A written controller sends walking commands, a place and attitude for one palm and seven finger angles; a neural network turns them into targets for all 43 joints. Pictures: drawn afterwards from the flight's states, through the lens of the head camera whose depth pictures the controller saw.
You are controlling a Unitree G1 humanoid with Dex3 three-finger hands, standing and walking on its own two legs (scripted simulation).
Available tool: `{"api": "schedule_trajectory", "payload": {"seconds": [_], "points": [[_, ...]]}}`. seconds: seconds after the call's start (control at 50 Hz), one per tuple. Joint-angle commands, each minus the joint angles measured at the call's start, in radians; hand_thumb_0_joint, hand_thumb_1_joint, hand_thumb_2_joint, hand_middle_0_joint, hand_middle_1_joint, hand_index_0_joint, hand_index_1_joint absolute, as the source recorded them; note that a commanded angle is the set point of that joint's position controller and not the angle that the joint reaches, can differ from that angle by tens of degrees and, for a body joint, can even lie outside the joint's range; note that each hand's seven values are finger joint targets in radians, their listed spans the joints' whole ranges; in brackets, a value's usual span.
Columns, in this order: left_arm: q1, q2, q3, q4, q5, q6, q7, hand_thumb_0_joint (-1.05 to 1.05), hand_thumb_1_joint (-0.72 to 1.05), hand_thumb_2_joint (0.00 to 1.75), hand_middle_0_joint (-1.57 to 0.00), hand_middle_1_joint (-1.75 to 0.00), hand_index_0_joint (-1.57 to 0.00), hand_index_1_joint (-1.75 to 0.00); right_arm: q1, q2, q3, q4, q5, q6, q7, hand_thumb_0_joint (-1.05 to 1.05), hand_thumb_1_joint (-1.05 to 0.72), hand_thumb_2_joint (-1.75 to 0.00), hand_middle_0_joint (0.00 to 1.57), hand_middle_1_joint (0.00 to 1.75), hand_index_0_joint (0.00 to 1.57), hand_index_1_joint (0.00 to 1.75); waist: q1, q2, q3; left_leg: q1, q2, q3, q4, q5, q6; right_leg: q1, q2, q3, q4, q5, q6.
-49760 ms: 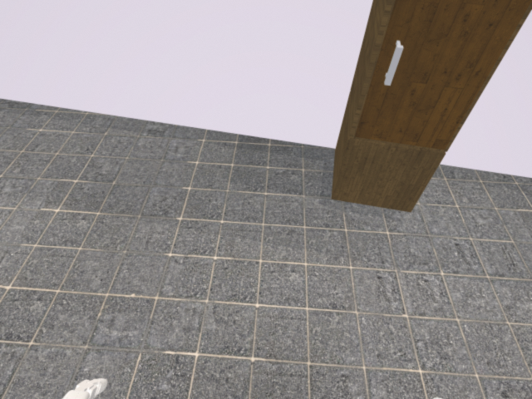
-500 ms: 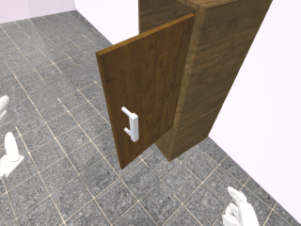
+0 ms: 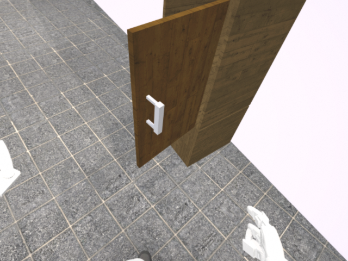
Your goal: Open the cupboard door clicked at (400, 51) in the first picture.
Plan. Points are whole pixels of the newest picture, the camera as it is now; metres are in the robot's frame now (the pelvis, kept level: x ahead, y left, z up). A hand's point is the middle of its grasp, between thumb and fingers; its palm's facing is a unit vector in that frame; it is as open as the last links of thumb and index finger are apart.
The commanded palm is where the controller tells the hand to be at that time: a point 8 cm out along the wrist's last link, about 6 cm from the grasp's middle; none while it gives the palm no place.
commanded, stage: stop stepping back and stand still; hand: left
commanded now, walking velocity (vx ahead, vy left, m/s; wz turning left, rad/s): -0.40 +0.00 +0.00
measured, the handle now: (154, 115) +0.52 +0.12 -0.02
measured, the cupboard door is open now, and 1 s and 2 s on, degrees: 100 100 100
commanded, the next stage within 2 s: let the arm hang, fingers relaxed in 1.58 s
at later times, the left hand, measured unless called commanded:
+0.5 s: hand (35, 240) +0.12 +0.22 +0.14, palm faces +0.40 -0.81 -0.42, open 7.4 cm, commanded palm +0.05 +0.25 +0.18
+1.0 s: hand out of the picture +0.06 +0.22 +0.15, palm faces +0.39 -0.81 -0.43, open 7.4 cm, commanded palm +0.01 +0.27 +0.18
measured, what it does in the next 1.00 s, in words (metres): walks backwards: right foot, then left foot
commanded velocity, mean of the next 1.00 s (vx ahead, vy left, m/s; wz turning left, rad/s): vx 0.12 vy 0.07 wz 0.00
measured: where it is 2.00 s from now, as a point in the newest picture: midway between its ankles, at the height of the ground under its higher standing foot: outside the picture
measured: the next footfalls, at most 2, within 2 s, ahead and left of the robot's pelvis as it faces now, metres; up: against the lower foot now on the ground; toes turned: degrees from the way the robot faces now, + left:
right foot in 0.16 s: -0.13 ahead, -0.12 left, +0.00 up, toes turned -6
left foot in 0.38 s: -0.01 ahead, +0.06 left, +0.00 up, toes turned +0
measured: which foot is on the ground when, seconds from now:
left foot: down 0.00-0.18, up 0.20-0.36, down 0.38-0.60, up 0.62-0.88, down 0.90-1.00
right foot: up 0.00-0.14, down 0.16-1.00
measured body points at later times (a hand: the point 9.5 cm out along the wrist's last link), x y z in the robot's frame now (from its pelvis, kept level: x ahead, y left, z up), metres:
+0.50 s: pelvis -0.11 -0.04 -0.02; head -0.12 -0.04 +0.43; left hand +0.09 +0.26 +0.17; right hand +0.00 -0.32 -0.10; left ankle -0.05 +0.06 -0.74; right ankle -0.20 -0.12 -0.72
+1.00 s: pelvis -0.14 -0.03 -0.01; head -0.14 -0.02 +0.44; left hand +0.03 +0.26 +0.17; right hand +0.01 -0.28 -0.09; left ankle -0.11 +0.10 -0.74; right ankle -0.17 -0.12 -0.74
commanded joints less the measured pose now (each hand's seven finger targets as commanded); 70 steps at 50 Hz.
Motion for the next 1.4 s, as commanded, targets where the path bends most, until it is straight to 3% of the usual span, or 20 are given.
{"api": "schedule_trajectory", "payload": {"seconds": [0.0,0.1,0.16,0.18,0.2,0.24,0.34,0.38,0.42,0.46,0.52,0.54,0.58,0.6,0.72,0.8,0.9,0.96,1.1,1.38], "points": [[-0.087,0.162,0.057,-0.265,-0.015,-0.068,0.012,0.00,0.90,0.90,-0.20,-0.30,-0.20,-0.30,-0.048,-0.183,-0.069,-0.101,-0.003,-0.060,-0.012,0.00,-0.90,-0.90,0.20,0.30,0.20,0.30,-0.029,0.290,-0.231,0.361,0.189,-0.195,-0.235,-0.161,0.021,-0.039,0.021,-0.058,-0.203,-0.062,-0.009],[0.020,0.243,0.159,-0.282,-0.047,-0.089,-0.006,0.00,0.90,0.90,-0.20,-0.30,-0.20,-0.30,-0.068,-0.158,-0.064,-0.132,-0.002,-0.027,0.007,0.00,-0.90,-0.90,0.20,0.30,0.20,0.30,-0.010,0.242,-0.314,0.445,0.105,-0.057,-0.070,0.020,-0.048,0.051,-0.002,-0.085,-0.586,0.151,-0.049],[0.101,0.339,0.252,-0.276,-0.053,-0.097,-0.002,0.00,0.90,0.90,-0.20,-0.30,-0.20,-0.30,-0.098,-0.146,-0.043,-0.156,0.018,0.018,0.002,0.00,-0.90,-0.90,0.20,0.30,0.20,0.30,-0.013,-0.095,-0.177,0.210,-0.059,-0.024,0.443,-0.295,-0.089,-0.164,-0.370,0.217,-0.714,0.281,-0.145],[0.078,0.340,0.257,-0.276,-0.048,-0.096,0.007,0.00,0.90,0.90,-0.20,-0.30,-0.20,-0.30,-0.090,-0.147,-0.037,-0.156,0.015,0.019,0.005,0.00,-0.90,-0.90,0.20,0.30,0.20,0.30,-0.021,-0.079,-0.121,0.047,-0.050,-0.064,0.580,-0.341,-0.085,-0.133,-0.411,0.210,-0.682,0.408,-0.170],[0.122,0.281,0.228,-0.213,-0.042,-0.084,-0.003,0.00,0.90,0.90,-0.20,-0.30,-0.20,-0.30,-0.066,-0.144,-0.046,-0.144,0.040,0.016,0.003,0.00,-0.90,-0.90,0.20,0.30,0.20,0.30,-0.035,-0.141,-0.098,-0.082,-0.066,-0.081,0.619,-0.316,-0.078,0.001,-0.322,0.107,-0.577,0.693,-0.108],[0.131,0.241,0.208,-0.128,-0.032,-0.055,-0.002,0.00,0.90,0.90,-0.20,-0.30,-0.20,-0.30,-0.077,-0.120,-0.034,-0.150,0.043,0.021,-0.011,0.00,-0.90,-0.90,0.20,0.30,0.20,0.30,-0.051,-0.121,-0.091,-0.143,-0.035,-0.036,0.481,-0.274,-0.072,0.145,-0.301,0.069,-0.496,0.925,-0.102],[-0.049,0.176,0.078,0.019,-0.012,-0.039,0.007,0.00,0.90,0.90,-0.20,-0.30,-0.20,-0.30,-0.006,-0.187,-0.047,-0.085,0.041,0.000,-0.037,0.00,-0.90,-0.90,0.20,0.30,0.20,0.30,-0.081,-0.012,-0.069,0.232,-0.085,0.027,0.124,-0.118,0.000,0.031,-0.255,0.020,-0.338,0.959,0.010],[-0.097,0.180,0.049,-0.015,-0.008,-0.048,0.005,0.00,0.90,0.90,-0.20,-0.30,-0.20,-0.30,0.021,-0.223,-0.060,-0.106,0.048,-0.007,-0.034,0.00,-0.90,-0.90,0.20,0.30,0.20,0.30,-0.075,0.069,-0.155,0.395,0.045,-0.126,0.130,0.212,0.078,-0.046,-0.143,-0.028,-0.146,0.767,0.084],[-0.078,0.197,0.060,-0.059,0.005,-0.051,0.013,0.00,0.90,0.90,-0.20,-0.30,-0.20,-0.30,0.025,-0.207,-0.057,-0.117,0.043,-0.020,-0.018,0.00,-0.90,-0.90,0.20,0.30,0.20,0.30,-0.051,0.171,-0.168,0.507,0.162,-0.311,0.132,0.509,0.160,-0.221,-0.078,-0.021,-0.063,0.207,0.069],[-0.056,0.209,0.062,-0.165,0.011,-0.054,-0.002,0.00,0.90,0.90,-0.20,-0.30,-0.20,-0.30,-0.010,-0.198,-0.055,-0.115,0.023,-0.038,-0.010,0.00,-0.90,-0.90,0.20,0.30,0.20,0.30,-0.045,0.176,-0.093,0.212,0.178,-0.357,-0.051,0.118,0.120,-0.043,-0.077,-0.028,-0.088,-0.069,0.015],[0.039,0.283,0.175,-0.222,0.010,-0.056,0.017,0.00,0.90,0.90,-0.20,-0.30,-0.20,-0.30,-0.031,-0.199,-0.053,-0.138,0.027,-0.033,-0.015,0.00,-0.90,-0.90,0.20,0.30,0.20,0.30,-0.024,0.160,-0.041,-0.043,0.102,-0.214,-0.097,-0.405,0.053,0.180,-0.079,-0.084,-0.342,0.088,-0.017],[0.082,0.254,0.166,-0.203,0.012,-0.058,0.015,0.00,0.90,0.90,-0.20,-0.30,-0.20,-0.30,-0.042,-0.183,-0.051,-0.153,0.027,-0.024,-0.017,0.00,-0.90,-0.90,0.20,0.30,0.20,0.30,-0.031,0.135,-0.030,-0.121,0.043,-0.146,-0.010,-0.486,0.013,0.220,-0.109,-0.025,-0.428,0.099,-0.043],[0.065,0.255,0.176,-0.183,0.008,-0.068,0.015,0.00,0.90,0.90,-0.20,-0.30,-0.20,-0.30,-0.039,-0.170,-0.069,-0.150,0.019,0.004,-0.013,0.00,-0.90,-0.90,0.20,0.30,0.20,0.30,-0.038,-0.114,0.003,-0.162,-0.084,-0.050,0.528,-0.450,-0.053,0.010,-0.426,0.480,-0.743,-0.256,-0.202],[0.049,0.223,0.155,-0.142,-0.003,-0.070,0.014,0.00,0.90,0.90,-0.20,-0.30,-0.20,-0.30,-0.023,-0.186,-0.084,-0.123,0.022,0.004,-0.013,0.00,-0.90,-0.90,0.20,0.30,0.20,0.30,-0.042,-0.104,0.079,-0.210,-0.076,-0.099,0.732,-0.392,-0.064,-0.077,-0.449,0.531,-0.793,-0.199,-0.201],[-0.080,0.124,0.049,0.108,0.017,-0.096,-0.009,0.00,0.90,0.90,-0.20,-0.30,-0.20,-0.30,0.002,-0.152,-0.054,-0.091,0.030,-0.012,-0.032,0.00,-0.90,-0.90,0.20,0.30,0.20,0.30,-0.070,-0.036,0.034,-0.082,-0.019,-0.022,0.453,-0.246,-0.047,0.023,-0.293,0.106,-0.612,0.379,-0.118],[-0.105,0.117,0.007,0.048,0.021,-0.073,0.005,0.00,0.90,0.90,-0.20,-0.30,-0.20,-0.30,0.001,-0.167,-0.061,-0.102,0.023,-0.039,-0.040,0.00,-0.90,-0.90,0.20,0.30,0.20,0.30,-0.033,-0.128,-0.028,0.153,-0.056,0.044,0.154,-0.236,-0.017,0.048,-0.280,0.106,-0.580,0.346,-0.094],[-0.119,0.187,0.066,-0.204,0.022,-0.078,0.017,0.00,0.90,0.90,-0.20,-0.30,-0.20,-0.30,-0.013,-0.197,-0.069,-0.143,0.027,-0.041,-0.035,0.00,-0.90,-0.90,0.20,0.30,0.20,0.30,-0.029,0.078,-0.117,0.350,0.095,-0.126,0.066,0.089,0.032,0.022,-0.143,0.019,-0.389,0.451,0.009],[-0.034,0.206,0.108,-0.218,0.025,-0.073,0.016,0.00,0.90,0.90,-0.20,-0.30,-0.20,-0.30,-0.007,-0.165,-0.050,-0.147,0.025,-0.032,-0.032,0.00,-0.90,-0.90,0.20,0.30,0.20,0.30,-0.033,0.208,-0.121,0.298,0.067,-0.087,0.071,0.193,0.001,0.066,-0.117,-0.027,-0.361,0.506,-0.008],[0.033,0.142,0.095,-0.075,-0.003,-0.059,0.004,0.00,0.90,0.90,-0.20,-0.30,-0.20,-0.30,-0.005,-0.165,-0.051,-0.152,0.035,-0.012,-0.020,0.00,-0.90,-0.90,0.20,0.30,0.20,0.30,-0.050,0.082,-0.084,0.235,0.047,-0.063,0.066,0.024,-0.037,0.078,-0.125,0.008,-0.454,0.499,-0.014],[-0.031,0.150,0.069,-0.185,0.016,-0.046,0.011,0.00,0.90,0.90,-0.20,-0.30,-0.20,-0.30,-0.037,-0.164,-0.038,-0.172,0.023,-0.023,-0.039,0.00,-0.90,-0.90,0.20,0.30,0.20,0.30,-0.041,0.171,-0.052,0.158,0.056,-0.125,-0.114,-0.395,-0.031,0.087,-0.086,-0.042,-0.498,0.205,-0.003]]}}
